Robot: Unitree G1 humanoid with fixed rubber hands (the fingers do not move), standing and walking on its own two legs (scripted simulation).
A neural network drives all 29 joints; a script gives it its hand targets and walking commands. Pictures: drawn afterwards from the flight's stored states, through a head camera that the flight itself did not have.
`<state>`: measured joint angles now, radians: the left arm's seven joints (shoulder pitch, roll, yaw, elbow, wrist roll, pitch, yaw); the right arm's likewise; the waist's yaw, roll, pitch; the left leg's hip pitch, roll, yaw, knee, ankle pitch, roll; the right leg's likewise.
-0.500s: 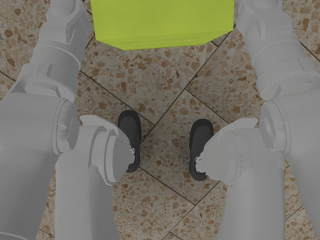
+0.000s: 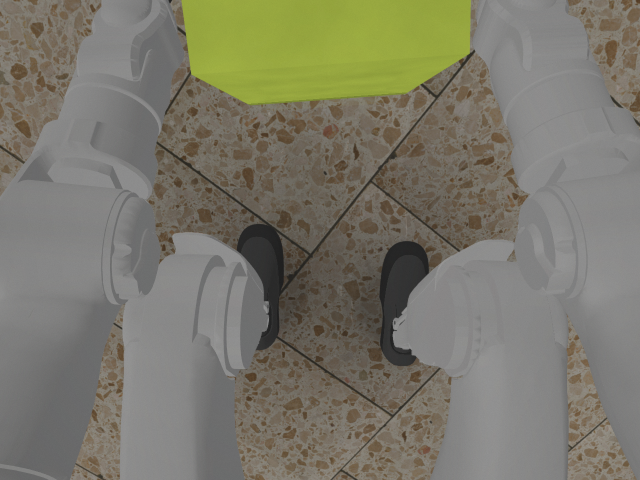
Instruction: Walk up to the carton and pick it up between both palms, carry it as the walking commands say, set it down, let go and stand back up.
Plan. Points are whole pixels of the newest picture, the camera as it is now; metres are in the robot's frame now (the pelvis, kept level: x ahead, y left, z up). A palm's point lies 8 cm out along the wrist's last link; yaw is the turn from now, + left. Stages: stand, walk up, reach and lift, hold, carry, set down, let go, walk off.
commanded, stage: reach and lift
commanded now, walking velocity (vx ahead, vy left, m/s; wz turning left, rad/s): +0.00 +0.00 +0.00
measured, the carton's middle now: (323, 16) +0.54 +0.03 -0.24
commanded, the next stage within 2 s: none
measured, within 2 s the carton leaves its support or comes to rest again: leaves its support in 0.24 s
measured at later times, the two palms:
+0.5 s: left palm out of the picture +0.54 +0.18 -0.12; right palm out of the picture +0.57 -0.14 -0.11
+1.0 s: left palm out of the picture +0.54 +0.18 -0.06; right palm out of the picture +0.56 -0.13 -0.06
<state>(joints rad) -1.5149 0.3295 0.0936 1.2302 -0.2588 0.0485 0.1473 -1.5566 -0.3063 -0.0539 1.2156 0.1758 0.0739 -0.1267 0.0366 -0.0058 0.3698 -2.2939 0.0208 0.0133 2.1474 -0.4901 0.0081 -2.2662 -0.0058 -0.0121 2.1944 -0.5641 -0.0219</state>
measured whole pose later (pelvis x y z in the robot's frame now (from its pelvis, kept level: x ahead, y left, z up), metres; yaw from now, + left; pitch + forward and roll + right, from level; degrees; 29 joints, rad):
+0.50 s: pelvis +0.01 +0.00 +0.00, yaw -1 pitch +38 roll +0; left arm -1.36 0.24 0.26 0.99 -0.08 0.21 0.15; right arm -1.42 -0.25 -0.20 1.03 0.06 0.21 -0.10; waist 0.04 -0.02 0.21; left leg -2.29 0.02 0.00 2.15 -0.52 0.00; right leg -2.27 0.01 -0.01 2.18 -0.58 -0.01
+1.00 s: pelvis +0.02 +0.00 +0.04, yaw -1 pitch +46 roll +0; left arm -1.22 0.13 0.44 0.74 0.13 0.33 0.08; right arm -1.28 -0.13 -0.36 0.80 -0.11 0.30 -0.06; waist 0.04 -0.02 0.01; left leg -2.28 0.01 0.00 2.00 -0.51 0.00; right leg -2.26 0.02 -0.01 2.03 -0.57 0.00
